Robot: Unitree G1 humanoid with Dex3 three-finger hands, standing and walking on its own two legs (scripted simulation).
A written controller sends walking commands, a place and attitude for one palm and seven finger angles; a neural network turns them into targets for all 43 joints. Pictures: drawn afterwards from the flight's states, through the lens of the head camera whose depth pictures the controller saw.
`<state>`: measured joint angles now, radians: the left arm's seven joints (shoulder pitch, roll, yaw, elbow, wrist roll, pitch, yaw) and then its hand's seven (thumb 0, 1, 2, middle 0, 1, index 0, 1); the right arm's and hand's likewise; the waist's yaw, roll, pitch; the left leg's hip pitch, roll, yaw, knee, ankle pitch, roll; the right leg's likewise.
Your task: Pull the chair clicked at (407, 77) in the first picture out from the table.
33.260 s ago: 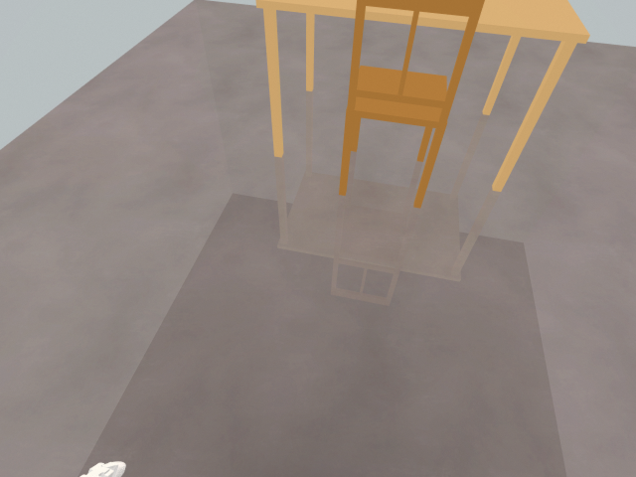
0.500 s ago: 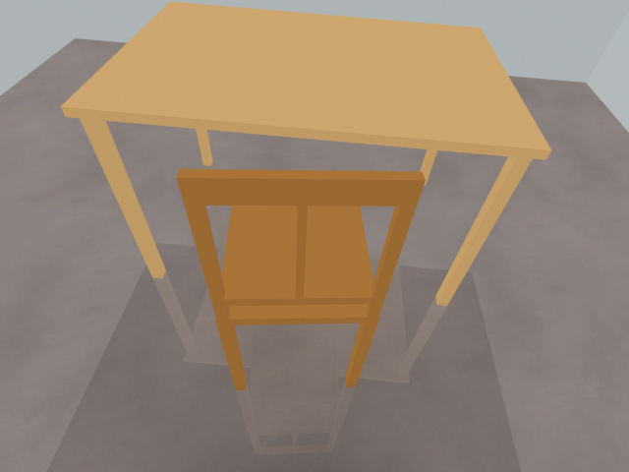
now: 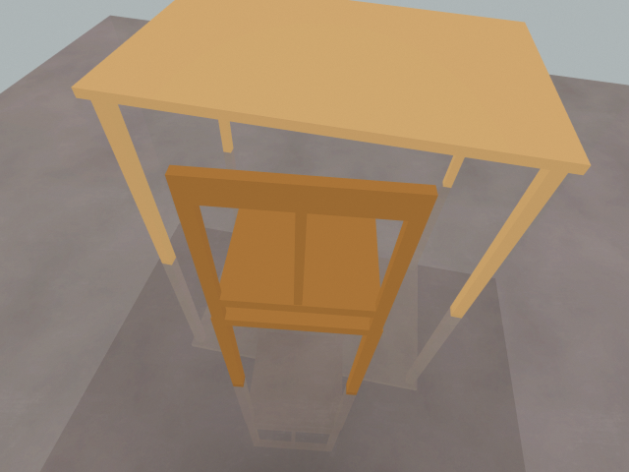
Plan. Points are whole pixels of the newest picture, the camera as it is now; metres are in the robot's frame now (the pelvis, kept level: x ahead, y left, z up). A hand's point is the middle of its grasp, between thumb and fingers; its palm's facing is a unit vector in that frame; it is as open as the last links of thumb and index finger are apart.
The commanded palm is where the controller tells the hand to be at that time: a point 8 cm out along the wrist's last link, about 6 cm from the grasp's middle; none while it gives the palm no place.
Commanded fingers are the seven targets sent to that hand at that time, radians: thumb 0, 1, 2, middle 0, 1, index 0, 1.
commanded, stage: shuffle to correct the standing spot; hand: left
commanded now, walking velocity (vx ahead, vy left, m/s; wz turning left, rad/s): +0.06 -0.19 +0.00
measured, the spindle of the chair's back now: (299, 262) +0.47 +0.06 -0.09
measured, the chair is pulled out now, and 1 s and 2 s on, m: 0.16 0.16 0.16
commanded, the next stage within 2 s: come to a stop and stand still in 0.38 s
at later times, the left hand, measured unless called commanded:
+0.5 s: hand out of the picture +0.07 +0.09 -0.18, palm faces +0.06 -0.98 -0.20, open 7.3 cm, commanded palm none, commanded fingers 0.00 0.90 0.90 -0.20 -0.30 -0.20 -0.30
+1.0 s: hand out of the picture +0.06 +0.04 -0.16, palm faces +0.01 -0.98 -0.21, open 7.3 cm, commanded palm none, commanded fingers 0.00 0.90 0.90 -0.20 -0.30 -0.20 -0.30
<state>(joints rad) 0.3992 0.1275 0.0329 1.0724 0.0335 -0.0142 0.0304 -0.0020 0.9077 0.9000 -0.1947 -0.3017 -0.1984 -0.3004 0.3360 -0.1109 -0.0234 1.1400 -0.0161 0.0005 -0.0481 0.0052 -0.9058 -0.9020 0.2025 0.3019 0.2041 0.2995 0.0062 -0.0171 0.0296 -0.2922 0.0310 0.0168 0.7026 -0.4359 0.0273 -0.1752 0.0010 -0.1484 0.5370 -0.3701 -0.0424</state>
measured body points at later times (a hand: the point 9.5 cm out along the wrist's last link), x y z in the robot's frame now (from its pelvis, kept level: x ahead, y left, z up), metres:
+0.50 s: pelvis +0.06 -0.10 +0.00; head +0.09 -0.08 +0.45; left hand +0.07 +0.14 -0.16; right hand +0.10 -0.35 -0.15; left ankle +0.03 -0.01 -0.69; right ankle +0.07 -0.20 -0.73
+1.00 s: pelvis +0.06 -0.14 +0.01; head +0.08 -0.14 +0.46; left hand +0.06 +0.09 -0.14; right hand +0.13 -0.37 -0.15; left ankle +0.07 -0.04 -0.73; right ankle +0.07 -0.22 -0.73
